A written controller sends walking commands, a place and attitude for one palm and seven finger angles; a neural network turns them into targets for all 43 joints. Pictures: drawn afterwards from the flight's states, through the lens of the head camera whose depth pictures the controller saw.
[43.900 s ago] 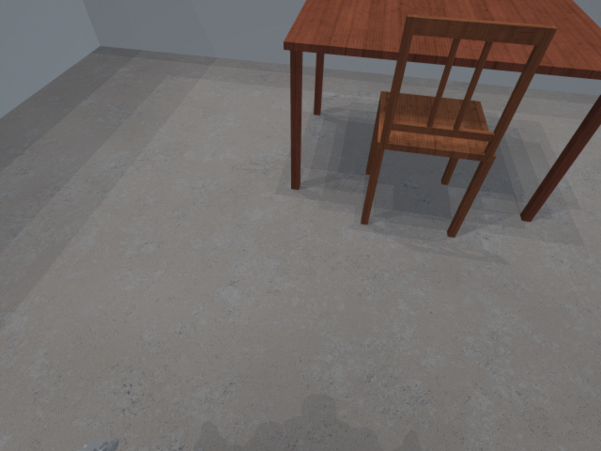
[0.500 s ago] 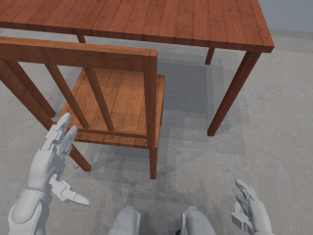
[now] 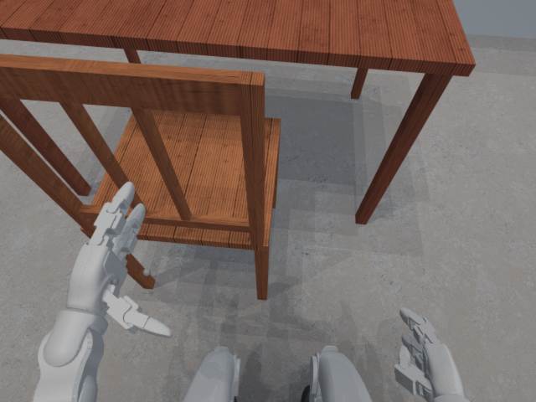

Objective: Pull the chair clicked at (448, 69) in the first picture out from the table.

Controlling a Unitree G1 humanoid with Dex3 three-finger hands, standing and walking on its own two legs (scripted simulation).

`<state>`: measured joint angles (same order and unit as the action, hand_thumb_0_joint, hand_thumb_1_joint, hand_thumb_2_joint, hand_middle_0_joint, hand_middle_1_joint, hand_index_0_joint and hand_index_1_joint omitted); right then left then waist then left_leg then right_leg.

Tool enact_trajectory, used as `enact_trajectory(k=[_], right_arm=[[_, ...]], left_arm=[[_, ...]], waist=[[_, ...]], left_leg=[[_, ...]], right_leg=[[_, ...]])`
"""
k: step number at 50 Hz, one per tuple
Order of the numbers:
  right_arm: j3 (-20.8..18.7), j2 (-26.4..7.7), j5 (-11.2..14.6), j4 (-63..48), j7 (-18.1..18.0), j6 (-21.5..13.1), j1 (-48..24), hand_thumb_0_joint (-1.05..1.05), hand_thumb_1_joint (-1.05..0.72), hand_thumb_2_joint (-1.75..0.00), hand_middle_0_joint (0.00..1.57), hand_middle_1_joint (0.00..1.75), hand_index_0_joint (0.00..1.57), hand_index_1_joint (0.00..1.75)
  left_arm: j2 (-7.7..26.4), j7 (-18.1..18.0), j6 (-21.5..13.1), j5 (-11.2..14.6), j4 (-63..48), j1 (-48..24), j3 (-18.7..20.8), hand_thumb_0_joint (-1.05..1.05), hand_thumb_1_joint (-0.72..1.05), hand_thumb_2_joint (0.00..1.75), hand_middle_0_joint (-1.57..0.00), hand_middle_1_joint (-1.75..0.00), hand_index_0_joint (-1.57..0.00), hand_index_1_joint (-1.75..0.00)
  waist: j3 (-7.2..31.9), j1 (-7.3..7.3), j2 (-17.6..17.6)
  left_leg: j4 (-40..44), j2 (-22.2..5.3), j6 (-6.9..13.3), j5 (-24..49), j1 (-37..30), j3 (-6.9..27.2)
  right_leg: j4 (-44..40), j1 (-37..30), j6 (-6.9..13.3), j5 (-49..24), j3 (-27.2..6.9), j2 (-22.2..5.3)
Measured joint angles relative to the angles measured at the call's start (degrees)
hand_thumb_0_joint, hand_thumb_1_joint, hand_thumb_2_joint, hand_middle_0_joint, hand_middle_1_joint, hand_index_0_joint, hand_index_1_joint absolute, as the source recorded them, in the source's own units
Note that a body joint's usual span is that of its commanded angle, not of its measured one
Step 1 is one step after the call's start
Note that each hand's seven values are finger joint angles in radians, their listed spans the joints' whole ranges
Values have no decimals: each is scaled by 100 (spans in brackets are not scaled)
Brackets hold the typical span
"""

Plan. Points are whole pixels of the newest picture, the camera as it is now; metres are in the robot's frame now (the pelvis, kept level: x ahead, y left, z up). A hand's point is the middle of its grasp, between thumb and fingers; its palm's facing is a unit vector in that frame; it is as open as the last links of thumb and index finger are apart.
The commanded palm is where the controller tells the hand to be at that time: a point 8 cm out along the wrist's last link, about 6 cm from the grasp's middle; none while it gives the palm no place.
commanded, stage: aim the fingers beside a spindle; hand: left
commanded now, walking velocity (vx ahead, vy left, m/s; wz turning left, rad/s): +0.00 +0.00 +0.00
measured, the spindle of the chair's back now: (113, 168) +0.46 +0.28 +0.03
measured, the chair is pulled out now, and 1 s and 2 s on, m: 0.16 0.16 0.16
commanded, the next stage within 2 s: push the fingers through the gap in 1.20 s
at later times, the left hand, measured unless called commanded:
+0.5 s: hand (164, 260) +0.30 +0.17 +0.03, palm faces -0.07 -1.00 -0.05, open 17.0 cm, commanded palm +0.28 +0.23 +0.03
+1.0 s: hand (162, 266) +0.30 +0.17 +0.02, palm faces -0.06 -1.00 -0.05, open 17.0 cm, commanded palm +0.27 +0.22 +0.03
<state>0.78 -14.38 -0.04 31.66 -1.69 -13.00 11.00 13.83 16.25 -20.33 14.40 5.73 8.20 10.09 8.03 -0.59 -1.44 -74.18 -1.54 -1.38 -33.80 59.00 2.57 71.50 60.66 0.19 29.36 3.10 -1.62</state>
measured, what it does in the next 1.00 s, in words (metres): stands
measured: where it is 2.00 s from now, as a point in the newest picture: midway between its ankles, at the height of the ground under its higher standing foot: outside the picture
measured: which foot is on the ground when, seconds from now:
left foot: down 0.00-1.00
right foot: down 0.00-1.00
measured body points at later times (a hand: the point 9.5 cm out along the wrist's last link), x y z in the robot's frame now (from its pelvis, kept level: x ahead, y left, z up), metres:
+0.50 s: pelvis +0.00 +0.00 -0.01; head +0.10 +0.00 +0.43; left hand +0.30 +0.22 +0.03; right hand +0.18 -0.24 -0.11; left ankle +0.02 +0.13 -0.62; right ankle +0.05 -0.12 -0.62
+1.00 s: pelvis -0.01 +0.00 -0.01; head +0.10 +0.00 +0.42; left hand +0.29 +0.22 +0.03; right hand +0.18 -0.24 -0.11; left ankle +0.02 +0.13 -0.62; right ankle +0.05 -0.12 -0.62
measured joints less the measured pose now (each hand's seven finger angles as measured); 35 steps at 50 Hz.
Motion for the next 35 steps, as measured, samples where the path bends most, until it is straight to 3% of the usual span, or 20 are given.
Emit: enact_trajectory(k=[35], right_arm=[[-51, -8, -28, 163, 30, 177, -58, 1, -90, -89, 20, 30, 20, 30]], left_arm=[[-66, -149, -205, -183, 897, -907, 5, -1, -50, 30, -6, -8, -6, -8]], waist=[[84, -52, 14]], left_leg=[[-348, 9, -20, -74, 550, -19]], right_leg=[[394, 593, 23, 81, -42, -2]])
